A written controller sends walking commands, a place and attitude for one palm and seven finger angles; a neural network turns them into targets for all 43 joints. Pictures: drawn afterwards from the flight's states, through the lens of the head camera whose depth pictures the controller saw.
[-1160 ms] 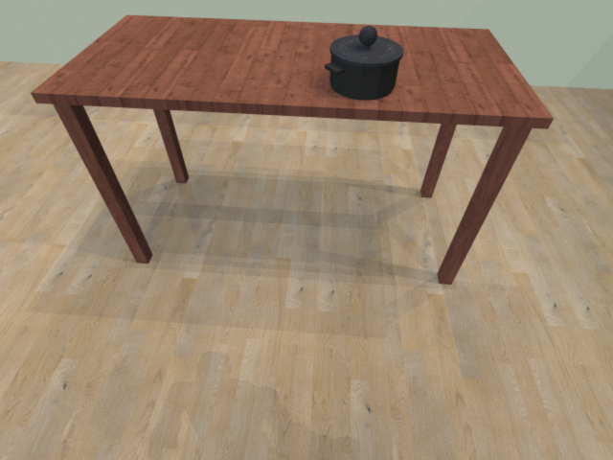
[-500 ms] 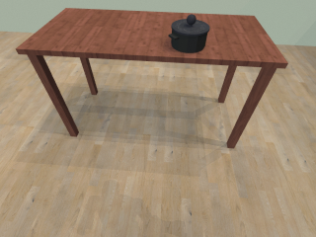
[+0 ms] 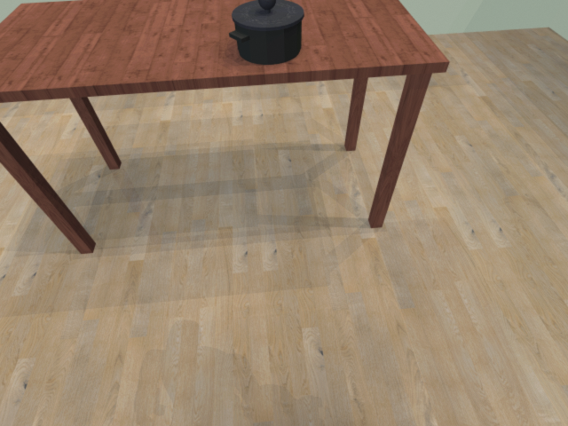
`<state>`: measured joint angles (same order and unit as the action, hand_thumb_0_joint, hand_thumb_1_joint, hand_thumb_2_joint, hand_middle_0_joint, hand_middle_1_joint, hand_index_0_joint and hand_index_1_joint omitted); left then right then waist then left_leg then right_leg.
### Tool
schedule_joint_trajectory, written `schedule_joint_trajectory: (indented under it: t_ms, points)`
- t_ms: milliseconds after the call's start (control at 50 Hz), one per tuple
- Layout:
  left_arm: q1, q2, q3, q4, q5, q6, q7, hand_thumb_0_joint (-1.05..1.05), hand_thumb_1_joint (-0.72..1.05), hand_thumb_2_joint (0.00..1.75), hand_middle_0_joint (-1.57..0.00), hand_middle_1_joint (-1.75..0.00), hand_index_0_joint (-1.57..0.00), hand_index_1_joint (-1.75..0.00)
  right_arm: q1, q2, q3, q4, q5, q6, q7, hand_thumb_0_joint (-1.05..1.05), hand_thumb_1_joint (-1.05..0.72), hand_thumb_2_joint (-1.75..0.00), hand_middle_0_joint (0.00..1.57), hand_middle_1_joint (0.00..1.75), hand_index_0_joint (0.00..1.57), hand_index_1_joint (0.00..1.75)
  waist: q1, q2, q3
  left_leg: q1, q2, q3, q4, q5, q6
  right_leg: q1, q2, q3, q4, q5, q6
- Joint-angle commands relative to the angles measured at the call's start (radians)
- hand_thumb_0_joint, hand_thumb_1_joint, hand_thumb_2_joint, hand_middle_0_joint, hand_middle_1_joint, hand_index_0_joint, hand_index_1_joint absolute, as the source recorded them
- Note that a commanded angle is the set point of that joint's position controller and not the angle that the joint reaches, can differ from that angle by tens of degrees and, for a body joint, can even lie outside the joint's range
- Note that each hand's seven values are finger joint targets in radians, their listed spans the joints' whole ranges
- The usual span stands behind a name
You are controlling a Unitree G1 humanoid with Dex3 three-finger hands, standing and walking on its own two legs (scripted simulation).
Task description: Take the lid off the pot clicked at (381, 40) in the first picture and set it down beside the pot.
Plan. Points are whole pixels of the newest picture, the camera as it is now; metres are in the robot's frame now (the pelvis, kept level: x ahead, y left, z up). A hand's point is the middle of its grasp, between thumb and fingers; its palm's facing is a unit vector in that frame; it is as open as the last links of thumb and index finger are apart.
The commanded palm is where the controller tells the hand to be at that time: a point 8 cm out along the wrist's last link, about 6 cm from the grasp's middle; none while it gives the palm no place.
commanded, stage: walk to a spot facing it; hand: left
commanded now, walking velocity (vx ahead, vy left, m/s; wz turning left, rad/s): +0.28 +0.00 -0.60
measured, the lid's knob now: out of the picture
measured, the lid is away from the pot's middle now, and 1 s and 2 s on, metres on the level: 0.00 0.00 0.00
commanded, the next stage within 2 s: turn to face it in 0.98 s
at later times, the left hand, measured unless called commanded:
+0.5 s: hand out of the picture +0.08 +0.15 -0.13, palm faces -0.08 -0.97 -0.23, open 7.4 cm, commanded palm none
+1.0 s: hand (244, 247) +0.48 +0.14 -0.15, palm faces -0.41 -0.89 -0.20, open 7.4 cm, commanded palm none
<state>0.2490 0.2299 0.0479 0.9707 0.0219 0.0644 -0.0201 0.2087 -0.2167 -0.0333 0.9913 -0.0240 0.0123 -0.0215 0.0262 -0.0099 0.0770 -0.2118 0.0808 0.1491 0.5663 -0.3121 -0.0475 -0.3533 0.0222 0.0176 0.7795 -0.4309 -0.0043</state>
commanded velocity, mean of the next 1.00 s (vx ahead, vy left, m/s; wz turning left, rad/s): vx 0.22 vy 0.00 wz -0.52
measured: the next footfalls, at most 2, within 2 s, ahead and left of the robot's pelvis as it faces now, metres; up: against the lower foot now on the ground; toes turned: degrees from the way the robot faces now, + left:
left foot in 0.72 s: +0.38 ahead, +0.04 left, +0.00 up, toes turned -19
right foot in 1.26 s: +0.37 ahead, -0.21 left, +0.00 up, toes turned -39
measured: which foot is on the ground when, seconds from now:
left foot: down 0.00-0.04, up 0.06-0.70, down 0.72-1.00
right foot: down 0.00-0.72, up 0.74-1.00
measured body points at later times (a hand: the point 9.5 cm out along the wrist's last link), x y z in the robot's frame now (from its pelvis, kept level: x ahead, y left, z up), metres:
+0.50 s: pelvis +0.11 -0.04 +0.02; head +0.11 -0.06 +0.47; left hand +0.08 +0.20 -0.11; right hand +0.17 -0.29 -0.13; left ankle +0.20 +0.12 -0.64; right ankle +0.01 -0.08 -0.72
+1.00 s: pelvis +0.32 -0.01 +0.02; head +0.34 +0.00 +0.46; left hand +0.50 +0.18 -0.13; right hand +0.22 -0.24 -0.12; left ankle +0.35 +0.05 -0.72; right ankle +0.27 -0.16 -0.62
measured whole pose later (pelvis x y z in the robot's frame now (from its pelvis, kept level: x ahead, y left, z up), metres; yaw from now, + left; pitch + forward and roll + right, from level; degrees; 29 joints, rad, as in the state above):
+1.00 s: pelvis +0.32 -0.01 +0.02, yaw -31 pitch -1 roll +0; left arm 0.25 0.24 0.11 0.89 0.03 0.03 -0.02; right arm 0.32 -0.17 -0.03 0.97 -0.01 -0.06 -0.04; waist 0.03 -0.06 0.03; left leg -0.17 0.02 0.21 0.44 -0.26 0.06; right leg -0.64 -0.05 0.01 1.25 -0.21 0.03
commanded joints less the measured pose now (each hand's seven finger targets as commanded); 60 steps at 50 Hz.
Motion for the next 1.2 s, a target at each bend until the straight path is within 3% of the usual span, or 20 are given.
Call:
schedule_joint_trajectory:
  t_ms: [0, 20, 40, 80, 120, 220, 420, 560, 600, 640, 660, 680, 700, 720, 740, 780, 840, 1040, 1120, 1180]
  points:
    - [0.198, 0.116, 0.046, -0.036, 0.005, -0.043, -0.005, 0.0, 0.9, 0.9, -0.2, -0.3, -0.2, -0.3, -0.078, -0.186, -0.055, -0.098, 0.002, -0.01, -0.001, 0.0, -0.9, -0.9, 0.2, 0.3, 0.2, 0.3, 0.093, 0.004, -0.094, -0.206, 0.157, -0.064, 0.083, -0.209, 0.081, 0.272, -0.043, -0.003, -0.265, 0.058, -0.011]
    - [0.26, 0.246, 0.067, -0.028, 0.018, -0.062, 0.014, 0.0, 0.9, 0.9, -0.2, -0.3, -0.2, -0.3, -0.074, -0.091, -0.036, -0.138, 0.011, -0.003, 0.01, 0.0, -0.9, -0.9, 0.2, 0.3, 0.2, 0.3, 0.115, -0.418, -0.066, -0.484, -0.015, 0.025, 0.454, -0.37, 0.0, 0.329, -0.287, 0.484, -0.544, -0.171, -0.103]
    - [0.277, 0.254, 0.066, -0.041, 0.0, -0.061, 0.034, 0.0, 0.9, 0.9, -0.2, -0.3, -0.2, -0.3, -0.159, -0.118, -0.037, -0.182, 0.001, -0.01, 0.013, 0.0, -0.9, -0.9, 0.2, 0.3, 0.2, 0.3, 0.118, -0.334, 0.037, -0.562, -0.036, -0.116, 0.584, -0.31, 0.008, 0.212, -0.379, 0.709, -0.672, -0.174, -0.164]
    - [0.156, 0.196, 0.063, -0.072, -0.005, -0.075, 0.034, 0.0, 0.9, 0.9, -0.2, -0.3, -0.2, -0.3, -0.127, -0.14, -0.052, -0.154, 0.0, -0.019, 0.023, 0.0, -0.9, -0.9, 0.2, 0.3, 0.2, 0.3, 0.039, -0.165, 0.083, -0.511, 0.019, -0.178, 0.63, -0.089, 0.025, 0.096, -0.305, 0.613, -0.671, -0.314, -0.166]
    - [0.11, 0.149, 0.05, -0.088, -0.007, -0.097, 0.03, 0.0, 0.9, 0.9, -0.2, -0.3, -0.2, -0.3, -0.067, -0.127, -0.057, -0.121, -0.006, -0.027, 0.032, 0.0, -0.9, -0.9, 0.2, 0.3, 0.2, 0.3, -0.004, -0.053, 0.032, -0.455, 0.032, -0.172, 0.607, 0.033, 0.012, 0.115, -0.249, 0.472, -0.623, -0.152, -0.162]
    - [0.225, 0.118, 0.049, -0.048, -0.011, -0.129, 0.027, 0.0, 0.9, 0.9, -0.2, -0.3, -0.2, -0.3, -0.046, -0.087, -0.055, -0.117, -0.005, -0.033, 0.032, 0.0, -0.9, -0.9, 0.2, 0.3, 0.2, 0.3, 0.003, -0.057, -0.039, -0.517, 0.02, -0.167, 0.568, 0.152, -0.009, 0.275, -0.184, 0.36, -0.584, 0.141, -0.137]
    - [0.36, 0.074, 0.036, 0.009, 0.0, -0.147, 0.043, 0.0, 0.9, 0.9, -0.2, -0.3, -0.2, -0.3, -0.193, -0.058, -0.044, -0.182, -0.003, -0.048, 0.033, 0.0, -0.9, -0.9, 0.2, 0.3, 0.2, 0.3, 0.048, -0.079, -0.003, -0.642, 0.008, -0.163, 0.471, 0.147, -0.017, 0.43, -0.197, 0.428, -0.545, 0.445, -0.192]
    - [0.368, 0.079, 0.033, 0.022, 0.009, -0.147, 0.068, 0.0, 0.9, 0.9, -0.2, -0.3, -0.2, -0.3, -0.288, -0.025, -0.031, -0.241, 0.011, -0.066, 0.04, 0.0, -0.9, -0.9, 0.2, 0.3, 0.2, 0.3, 0.06, -0.103, 0.037, -0.569, -0.035, -0.12, 0.316, 0.071, 0.009, 0.473, -0.183, 0.42, -0.491, 0.788, -0.208]
    - [0.339, 0.091, 0.035, 0.014, 0.009, -0.144, 0.071, 0.0, 0.9, 0.9, -0.2, -0.3, -0.2, -0.3, -0.267, -0.019, -0.026, -0.246, 0.018, -0.075, 0.038, 0.0, -0.9, -0.9, 0.2, 0.3, 0.2, 0.3, 0.034, -0.105, 0.025, -0.407, -0.062, -0.099, 0.173, 0.04, 0.027, 0.418, -0.165, 0.401, -0.44, 0.942, -0.184]
    - [0.277, 0.127, 0.048, -0.001, 0.002, -0.15, 0.065, 0.0, 0.9, 0.9, -0.2, -0.3, -0.2, -0.3, -0.083, -0.038, -0.032, -0.197, 0.02, -0.085, 0.02, 0.0, -0.9, -0.9, 0.2, 0.3, 0.2, 0.3, -0.054, -0.117, -0.053, -0.1, -0.127, -0.054, 0.038, 0.113, 0.05, 0.317, -0.122, 0.355, -0.287, 1.134, -0.153]
    - [0.259, 0.13, 0.057, -0.005, -0.005, -0.153, 0.064, 0.0, 0.9, 0.9, -0.2, -0.3, -0.2, -0.3, 0.084, -0.074, -0.04, -0.148, 0.019, -0.088, 0.005, 0.0, -0.9, -0.9, 0.2, 0.3, 0.2, 0.3, -0.124, -0.112, -0.132, 0.146, -0.107, -0.103, -0.041, 0.217, 0.067, 0.208, -0.079, 0.332, -0.119, 1.05, -0.117]
    - [0.262, 0.097, 0.061, -0.016, -0.021, -0.158, 0.053, 0.0, 0.9, 0.9, -0.2, -0.3, -0.2, -0.3, 0.248, -0.163, -0.062, -0.105, 0.008, -0.094, -0.008, 0.0, -0.9, -0.9, 0.2, 0.3, 0.2, 0.3, -0.178, 0.01, -0.252, 0.424, 0.077, -0.292, -0.041, 0.305, 0.122, 0.027, 0.003, 0.26, 0.139, 0.745, -0.081]
    - [0.318, 0.031, 0.054, -0.024, -0.037, -0.158, 0.038, 0.0, 0.9, 0.9, -0.2, -0.3, -0.2, -0.3, 0.315, -0.244, -0.074, -0.083, 0.002, -0.097, -0.008, 0.0, -0.9, -0.9, 0.2, 0.3, 0.2, 0.3, -0.135, 0.261, -0.346, 0.546, 0.416, -0.697, -0.137, 0.5, 0.252, -0.191, 0.117, 0.113, 0.501, -0.083, -0.031]
    - [0.3, 0.049, 0.048, -0.035, -0.03, -0.148, 0.039, 0.0, 0.9, 0.9, -0.2, -0.3, -0.2, -0.3, 0.259, -0.221, -0.06, -0.107, 0.02, -0.081, -0.003, 0.0, -0.9, -0.9, 0.2, 0.3, 0.2, 0.3, -0.101, 0.166, -0.274, 0.401, 0.452, -0.774, -0.206, 0.515, 0.306, -0.21, 0.047, 0.142, 0.635, -0.097, -0.038]
    - [0.27, 0.03, 0.047, -0.048, -0.017, -0.139, 0.037, 0.0, 0.9, 0.9, -0.2, -0.3, -0.2, -0.3, 0.185, -0.174, -0.052, -0.131, 0.019, -0.08, -0.005, 0.0, -0.9, -0.9, 0.2, 0.3, 0.2, 0.3, -0.06, 0.117, -0.133, 0.269, 0.417, -0.675, -0.234, 0.519, 0.313, -0.256, -0.001, 0.09, 0.675, -0.045, -0.02]
    - [0.199, 0.025, 0.055, -0.04, 0.001, -0.105, 0.017, 0.0, 0.9, 0.9, -0.2, -0.3, -0.2, -0.3, 0.104, -0.046, -0.006, -0.115, 0.012, -0.101, -0.013, 0.0, -0.9, -0.9, 0.2, 0.3, 0.2, 0.3, -0.004, 0.156, 0.012, -0.021, 0.287, -0.416, -0.29, 0.479, 0.197, -0.208, -0.056, 0.065, 0.652, 0.079, -0.004]
    - [0.245, -0.018, 0.047, -0.033, 0.004, -0.051, 0.0, 0.0, 0.9, 0.9, -0.2, -0.3, -0.2, -0.3, 0.076, -0.024, 0.0, -0.101, 0.011, -0.106, -0.016, 0.0, -0.9, -0.9, 0.2, 0.3, 0.2, 0.3, 0.049, 0.135, -0.028, -0.089, 0.198, -0.157, -0.282, 0.556, 0.152, -0.157, -0.065, 0.02, 0.578, 0.147, 0.015]
    - [-0.027, 0.0, 0.039, -0.127, 0.005, -0.018, -0.012, 0.0, 0.9, 0.9, -0.2, -0.3, -0.2, -0.3, 0.188, -0.088, -0.017, -0.067, 0.009, -0.078, -0.016, 0.0, -0.9, -0.9, 0.2, 0.3, 0.2, 0.3, -0.022, 0.11, -0.025, 0.117, 0.234, -0.035, -0.251, 0.675, 0.188, -0.316, -0.116, -0.047, 0.277, 0.255, 0.055]
    - [-0.113, -0.019, 0.008, -0.129, 0.001, -0.04, 0.005, 0.0, 0.9, 0.9, -0.2, -0.3, -0.2, -0.3, 0.273, -0.083, -0.012, -0.013, -0.004, -0.067, -0.011, 0.0, -0.9, -0.9, 0.2, 0.3, 0.2, 0.3, -0.083, 0.147, -0.016, 0.116, 0.218, -0.034, -0.198, 0.784, 0.209, -0.157, -0.076, -0.101, 0.009, 0.177, 0.019]
    - [-0.056, -0.028, -0.004, -0.09, 0.003, -0.063, 0.023, 0.0, 0.9, 0.9, -0.2, -0.3, -0.2, -0.3, 0.279, -0.072, -0.006, 0.023, 0.0, -0.062, -0.014, 0.0, -0.9, -0.9, 0.2, 0.3, 0.2, 0.3, -0.055, 0.141, -0.073, 0.115, 0.188, -0.043, -0.111, 0.802, 0.177, 0.047, -0.048, -0.116, -0.205, 0.227, -0.003]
